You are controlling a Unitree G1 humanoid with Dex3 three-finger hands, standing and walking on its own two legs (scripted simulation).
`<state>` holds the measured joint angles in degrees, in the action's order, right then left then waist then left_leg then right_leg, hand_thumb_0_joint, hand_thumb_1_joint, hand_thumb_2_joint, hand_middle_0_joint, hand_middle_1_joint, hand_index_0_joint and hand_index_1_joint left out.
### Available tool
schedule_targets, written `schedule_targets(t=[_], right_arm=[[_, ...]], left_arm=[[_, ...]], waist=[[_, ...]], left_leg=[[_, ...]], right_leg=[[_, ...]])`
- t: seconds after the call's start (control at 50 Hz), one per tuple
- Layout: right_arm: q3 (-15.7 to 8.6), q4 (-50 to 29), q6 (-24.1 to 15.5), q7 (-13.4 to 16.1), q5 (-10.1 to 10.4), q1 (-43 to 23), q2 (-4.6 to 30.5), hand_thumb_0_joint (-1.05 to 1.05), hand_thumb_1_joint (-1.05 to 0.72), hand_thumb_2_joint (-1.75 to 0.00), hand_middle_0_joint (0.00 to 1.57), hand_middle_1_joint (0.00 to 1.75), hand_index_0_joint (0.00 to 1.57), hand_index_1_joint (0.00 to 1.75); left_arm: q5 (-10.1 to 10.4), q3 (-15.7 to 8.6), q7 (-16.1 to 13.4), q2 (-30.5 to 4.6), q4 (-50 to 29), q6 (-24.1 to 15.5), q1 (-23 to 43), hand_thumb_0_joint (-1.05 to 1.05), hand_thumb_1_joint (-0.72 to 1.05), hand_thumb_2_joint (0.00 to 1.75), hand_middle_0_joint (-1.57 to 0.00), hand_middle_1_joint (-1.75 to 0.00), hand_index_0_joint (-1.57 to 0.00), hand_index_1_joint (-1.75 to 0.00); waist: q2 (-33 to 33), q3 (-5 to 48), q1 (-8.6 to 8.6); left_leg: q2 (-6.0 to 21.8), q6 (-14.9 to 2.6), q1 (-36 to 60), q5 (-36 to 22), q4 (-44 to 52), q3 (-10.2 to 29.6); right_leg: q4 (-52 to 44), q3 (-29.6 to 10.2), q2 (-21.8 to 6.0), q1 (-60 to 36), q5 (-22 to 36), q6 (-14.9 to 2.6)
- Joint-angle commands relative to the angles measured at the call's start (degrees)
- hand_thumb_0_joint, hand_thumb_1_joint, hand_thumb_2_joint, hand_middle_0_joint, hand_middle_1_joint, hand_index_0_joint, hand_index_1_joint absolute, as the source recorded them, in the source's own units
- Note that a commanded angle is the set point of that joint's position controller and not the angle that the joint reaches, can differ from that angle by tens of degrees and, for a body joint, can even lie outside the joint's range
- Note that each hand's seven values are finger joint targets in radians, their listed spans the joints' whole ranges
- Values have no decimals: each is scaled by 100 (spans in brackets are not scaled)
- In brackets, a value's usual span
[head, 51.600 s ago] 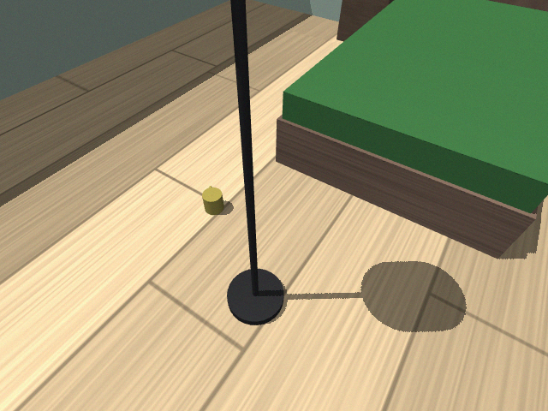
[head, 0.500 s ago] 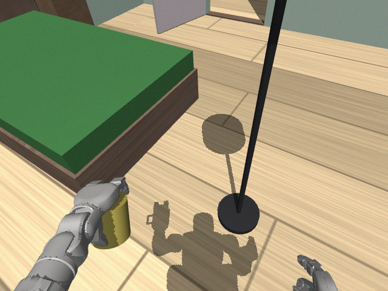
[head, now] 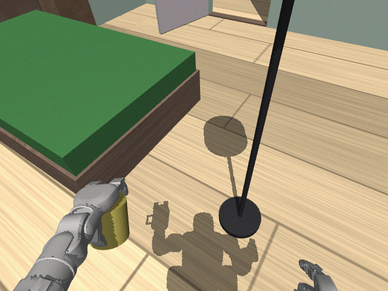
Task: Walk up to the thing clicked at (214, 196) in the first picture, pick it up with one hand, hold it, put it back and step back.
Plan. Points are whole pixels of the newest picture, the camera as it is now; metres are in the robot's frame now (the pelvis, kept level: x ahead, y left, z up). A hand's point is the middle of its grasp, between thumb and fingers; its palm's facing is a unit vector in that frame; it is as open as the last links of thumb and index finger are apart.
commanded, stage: crouch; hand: left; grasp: from above
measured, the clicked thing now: (100, 220) +0.30 +0.24 -0.05
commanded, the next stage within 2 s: lower in 2.00 s
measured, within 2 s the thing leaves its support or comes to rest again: neither
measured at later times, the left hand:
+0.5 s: hand (113, 236) +0.30 +0.24 -0.16, palm faces -0.45 +0.01 -0.89, open 13.3 cm
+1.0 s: hand (130, 253) +0.33 +0.26 -0.40, palm faces -0.49 -0.01 -0.87, open 13.3 cm
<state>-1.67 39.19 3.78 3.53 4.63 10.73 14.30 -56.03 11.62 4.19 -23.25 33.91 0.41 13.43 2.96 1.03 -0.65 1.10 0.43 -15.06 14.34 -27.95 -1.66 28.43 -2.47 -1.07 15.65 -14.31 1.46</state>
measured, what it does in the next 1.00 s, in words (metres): lowers itself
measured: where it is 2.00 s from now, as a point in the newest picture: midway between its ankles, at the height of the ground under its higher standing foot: outside the picture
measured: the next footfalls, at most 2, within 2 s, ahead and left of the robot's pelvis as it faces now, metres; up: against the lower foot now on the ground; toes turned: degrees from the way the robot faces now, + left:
none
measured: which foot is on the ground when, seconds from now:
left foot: down 0.00-1.00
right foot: down 0.00-1.00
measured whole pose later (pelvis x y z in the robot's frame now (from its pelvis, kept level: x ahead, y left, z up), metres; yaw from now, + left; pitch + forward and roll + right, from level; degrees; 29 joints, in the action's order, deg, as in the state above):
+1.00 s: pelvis -0.08 +0.01 -0.26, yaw +0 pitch +35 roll -4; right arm -2.4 42.8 -1.2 -0.9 -2.6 12.2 13.0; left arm -66.8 0.2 -17.5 -29.4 69.6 -6.6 40.8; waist 3.1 11.0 8.3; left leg 0.5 -0.4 -104.0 35.2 -104.4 2.9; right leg 101.7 -0.4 -0.3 101.5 -35.0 2.6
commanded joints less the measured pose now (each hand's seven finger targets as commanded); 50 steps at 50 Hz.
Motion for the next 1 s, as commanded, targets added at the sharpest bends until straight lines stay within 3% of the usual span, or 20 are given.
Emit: schedule_targets(t=[0.0,0.04,0.1,0.16,0.2,0.22,0.28,0.36,0.42,0.52,0.62,0.66,0.72,0.76,0.8,0.82,0.84,0.92,0.98], right_arm=[[-272,-846,-231,56,-36,-462,723,0,-89,-90,20,30,20,30],[-258,-855,-213,46,-31,-439,716,0,-89,-90,20,30,20,30],[-260,-835,-178,44,-44,-405,716,0,-89,-90,20,30,20,30],[-267,-823,-133,19,-68,-371,717,0,-89,-90,20,30,20,30],[-285,-780,-118,-4,-106,-293,732,0,-89,-90,20,30,20,30],[-297,-728,-103,-22,-130,-244,732,0,-89,-90,20,30,20,30],[-349,-577,-102,-84,-226,-98,783,0,-89,-90,20,30,20,30],[-459,-386,-152,-167,-353,185,839,0,-90,-90,20,30,20,30],[-510,-441,-173,-240,-410,363,857,0,-90,-90,20,30,20,30],[-571,-370,-254,-256,-481,523,990,0,-90,-90,20,30,20,30],[-598,-235,-416,-205,-587,658,1042,0,-90,-90,20,30,20,30],[-617,-221,-436,-188,-609,674,1079,0,-89,-90,20,30,20,30],[-622,-161,-476,-175,-664,729,1074,0,-89,-90,20,30,20,30],[-612,-79,-527,-194,-699,755,1096,0,-89,-90,20,30,20,30],[-626,-102,-556,-206,-710,743,1131,0,-89,-90,20,30,20,30],[-602,-113,-569,-222,-710,739,1109,0,-89,-90,20,30,20,30],[-598,-129,-594,-250,-721,757,1109,0,-89,-90,20,30,20,30],[-560,-95,-676,-330,-739,748,1158,0,-89,-90,20,30,20,30],[-443,-38,-746,-411,-788,748,1121,0,-89,-90,20,30,20,30]], left_arm=[[14,-699,-244,-1301,-1281,-92,1857,0,29,120,-63,-124,-68,-120],[7,-586,-244,-1118,-1115,-95,1621,0,18,125,-56,-124,-58,-122],[-89,-575,-365,-1042,-857,-124,1535,0,16,123,-54,-125,-56,-122],[-197,-537,-594,-886,-499,-203,1395,0,12,124,-52,-122,-54,-120],[-304,-577,-845,-927,-413,-265,1777,0,10,121,-50,-122,-52,-120],[-383,-667,-972,-957,-6,-251,1621,0,8,120,-49,-122,-51,-120],[-510,-568,-1357,-913,273,-329,2286,0,11,121,-50,-125,-53,-122],[-816,-586,-1854,-925,1011,-449,2686,0,7,119,-48,-125,-51,-122],[-999,-639,-2192,-985,1329,-525,2985,0,9,118,-49,-125,-52,-122],[-1140,-729,-2572,-1113,2061,-480,3514,0,18,120,-55,-128,-59,-124],[-1078,-904,-2678,-1378,2230,-401,4000,0,22,123,-58,-127,-61,-123],[-1098,-1089,-2679,-1644,2173,-386,3986,0,22,122,-58,-126,-62,-122],[-1044,-1179,-2665,-1706,2185,-337,4283,0,25,126,-61,-126,-64,-123],[-1007,-1188,-2613,-1636,2618,-304,4220,0,26,126,-60,-130,-63,-127],[-1000,-1324,-2569,-1908,2517,-372,4449,0,22,130,-58,-130,-61,-127],[-982,-1251,-2520,-1782,2850,-384,4309,0,22,128,-58,-129,-61,-126],[-955,-1254,-2477,-1727,2813,-457,4246,0,24,125,-59,-129,-63,-125],[-1047,-1434,-2406,-2130,2611,-736,4535,0,25,127,-59,-129,-63,-125],[-1152,-1381,-2488,-2056,2613,-918,4721,0,33,131,-64,-132,-68,-128]], waist=[[-128,1507,-64],[-262,1407,-38],[-403,1208,27],[-460,988,99],[-409,1047,148],[-478,1008,154],[-350,1270,310],[-275,1825,454],[-74,2407,439],[113,2845,551],[397,3620,624],[486,3999,553],[504,4270,666],[358,4019,744],[496,4074,727],[379,3845,834],[244,3840,838],[379,4225,871],[472,4327,964]], left_leg=[[-190,-106,808,-1600,253,-40],[-194,-117,766,-1625,241,-50],[-199,-118,603,-1523,215,-40],[-195,-102,447,-1252,177,-38],[-197,-87,252,-1163,13,-24],[-218,-95,99,-1125,-110,-35],[-208,-69,-314,-958,-633,-39],[-206,-25,-1330,-781,-1835,-14],[-204,-22,-2105,-503,-2601,-11],[-163,-38,-3240,102,-3524,93],[-105,-39,-4143,566,-4353,335],[-102,-42,-4355,573,-4641,361],[-101,-59,-4792,707,-5051,365],[-75,-56,-5196,996,-5265,480],[-96,-35,-5490,1499,-5401,529],[-117,-52,-5828,1783,-5498,545],[-135,-81,-6025,1941,-5635,545],[-176,-98,-6340,2179,-6140,589],[-194,-113,-6655,2154,-6503,577]], right_leg=[[-339,213,257,-389,1400,-182],[-330,220,256,-404,1455,-169],[-326,235,252,-260,1363,-171],[-282,239,250,4,1053,-194],[-134,247,243,231,979,-200],[-69,245,220,292,958,-186],[408,235,226,849,845,-190],[1452,237,226,1872,716,-203],[2180,213,217,2529,459,-240],[3230,355,262,3928,-161,-297],[4287,470,258,5018,-585,-331],[4641,485,240,5243,-643,-356],[5031,495,250,5640,-749,-362],[5321,559,253,6164,-1012,-365],[5538,573,248,6518,-1411,-386],[5615,589,241,6669,-1622,-374],[5679,596,234,6752,-1763,-373],[6114,624,223,7215,-1992,-368],[6436,660,201,7573,-1956,-362]])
